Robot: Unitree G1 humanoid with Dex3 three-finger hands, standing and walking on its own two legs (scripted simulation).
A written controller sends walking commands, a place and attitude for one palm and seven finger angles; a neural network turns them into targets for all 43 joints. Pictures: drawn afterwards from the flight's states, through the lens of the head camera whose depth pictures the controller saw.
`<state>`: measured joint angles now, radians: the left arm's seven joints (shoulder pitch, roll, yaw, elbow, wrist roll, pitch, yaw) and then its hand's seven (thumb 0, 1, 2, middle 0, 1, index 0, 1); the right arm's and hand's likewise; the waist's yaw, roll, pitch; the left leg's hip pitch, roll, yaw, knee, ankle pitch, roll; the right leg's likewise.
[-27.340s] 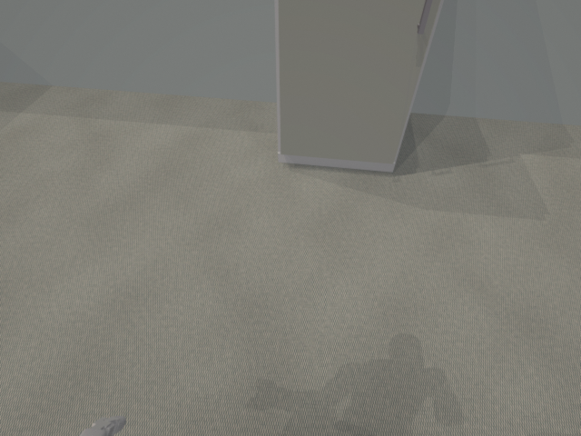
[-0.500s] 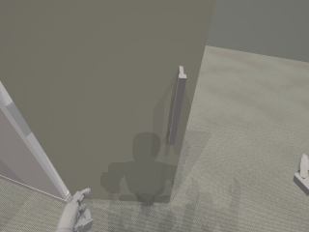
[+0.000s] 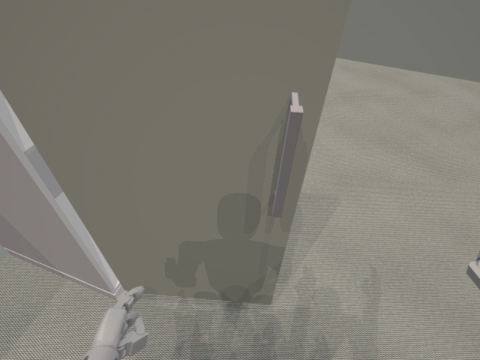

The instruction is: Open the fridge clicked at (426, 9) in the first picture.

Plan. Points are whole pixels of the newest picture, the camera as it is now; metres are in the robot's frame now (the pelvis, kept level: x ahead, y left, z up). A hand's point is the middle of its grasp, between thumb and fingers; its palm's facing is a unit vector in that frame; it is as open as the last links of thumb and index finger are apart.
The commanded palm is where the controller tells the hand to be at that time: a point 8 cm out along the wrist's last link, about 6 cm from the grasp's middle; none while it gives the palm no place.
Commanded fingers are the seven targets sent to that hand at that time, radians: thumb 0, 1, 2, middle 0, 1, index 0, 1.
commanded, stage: step back with the hand held close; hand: right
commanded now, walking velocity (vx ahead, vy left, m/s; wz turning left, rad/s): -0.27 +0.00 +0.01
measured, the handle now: (284, 162) +0.45 -0.08 +0.10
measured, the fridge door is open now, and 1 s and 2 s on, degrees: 74 74 74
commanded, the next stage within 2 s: stop stepping back and stand still in 1.24 s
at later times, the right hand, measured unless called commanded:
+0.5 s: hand out of the picture +0.13 -0.29 +0.15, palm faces +0.49 +0.76 -0.42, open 7.5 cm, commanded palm +0.06 -0.32 +0.17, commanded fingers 0.00 -0.90 -0.90 0.20 0.30 0.20 0.30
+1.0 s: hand out of the picture +0.07 -0.29 +0.16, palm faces +0.54 +0.71 -0.44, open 7.5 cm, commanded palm +0.00 -0.31 +0.17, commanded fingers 0.00 -0.90 -0.90 0.20 0.30 0.20 0.30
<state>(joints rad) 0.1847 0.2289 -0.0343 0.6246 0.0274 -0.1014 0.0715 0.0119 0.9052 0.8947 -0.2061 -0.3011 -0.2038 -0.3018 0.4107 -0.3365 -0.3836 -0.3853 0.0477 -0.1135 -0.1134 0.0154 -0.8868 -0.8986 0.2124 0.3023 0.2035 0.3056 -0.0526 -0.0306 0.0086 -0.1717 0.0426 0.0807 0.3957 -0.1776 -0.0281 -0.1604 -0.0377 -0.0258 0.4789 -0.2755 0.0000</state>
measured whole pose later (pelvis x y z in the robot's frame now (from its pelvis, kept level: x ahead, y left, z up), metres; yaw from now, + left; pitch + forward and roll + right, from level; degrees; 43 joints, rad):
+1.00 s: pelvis -0.12 +0.00 -0.03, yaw -4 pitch +0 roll +3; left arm 0.21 0.19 0.01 0.60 0.02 -0.18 0.05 0.01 0.90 0.89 -0.21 -0.30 -0.20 -0.30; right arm 0.45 -0.40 -0.51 -0.51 0.00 -0.32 -0.12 0.01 -0.88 -0.90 0.22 0.30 0.21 0.31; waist -0.02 0.02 0.03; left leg -0.38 -0.08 -0.07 0.70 -0.37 0.00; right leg -0.55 -0.05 -0.01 0.73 -0.22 -0.02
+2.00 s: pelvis -0.29 +0.00 -0.01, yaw +1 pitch -1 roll -1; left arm 0.31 0.20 -0.02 0.69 0.03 -0.14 0.06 0.01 0.91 0.89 -0.21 -0.30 -0.20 -0.30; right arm 0.53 -0.39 -0.42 -0.44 0.02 -0.25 -0.14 0.01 -0.88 -0.90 0.22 0.30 0.21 0.31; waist -0.01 0.03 -0.05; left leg -0.21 -0.01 0.04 0.55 -0.32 0.04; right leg -0.41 -0.02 -0.04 0.83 -0.36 -0.01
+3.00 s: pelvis -0.30 -0.04 +0.00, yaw -1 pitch -1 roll +1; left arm 0.18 0.22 0.02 1.12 0.03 0.02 0.01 0.00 0.91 0.89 -0.20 -0.30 -0.20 -0.30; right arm 0.20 -0.25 -0.02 1.14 -0.01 0.00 -0.02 0.00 -0.90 -0.90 0.20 0.30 0.19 0.30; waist 0.01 -0.02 0.03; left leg -0.15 0.02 0.02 0.41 -0.25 -0.02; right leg -0.27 0.01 -0.03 0.41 -0.12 -0.03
